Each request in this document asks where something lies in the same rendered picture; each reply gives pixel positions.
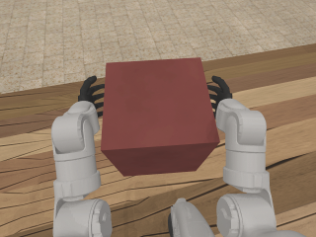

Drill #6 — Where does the robot left forearm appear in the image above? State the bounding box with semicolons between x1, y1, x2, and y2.
51;101;102;237

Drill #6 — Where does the right robot hand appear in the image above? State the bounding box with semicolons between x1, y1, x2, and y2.
207;75;233;118

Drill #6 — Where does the left robot upper arm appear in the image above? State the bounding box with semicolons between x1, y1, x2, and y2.
53;198;113;237

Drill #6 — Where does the robot right thigh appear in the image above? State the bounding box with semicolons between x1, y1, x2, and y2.
170;201;215;237

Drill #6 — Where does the right robot upper arm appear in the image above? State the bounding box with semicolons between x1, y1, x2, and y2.
216;194;306;237

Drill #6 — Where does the left robot hand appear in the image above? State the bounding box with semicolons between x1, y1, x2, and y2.
78;75;105;118

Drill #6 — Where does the robot right shin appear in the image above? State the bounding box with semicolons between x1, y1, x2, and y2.
173;197;186;237

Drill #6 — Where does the robot right forearm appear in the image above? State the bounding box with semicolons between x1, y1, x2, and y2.
215;98;277;225

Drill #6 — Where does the carton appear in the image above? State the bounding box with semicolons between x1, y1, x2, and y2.
101;57;220;177

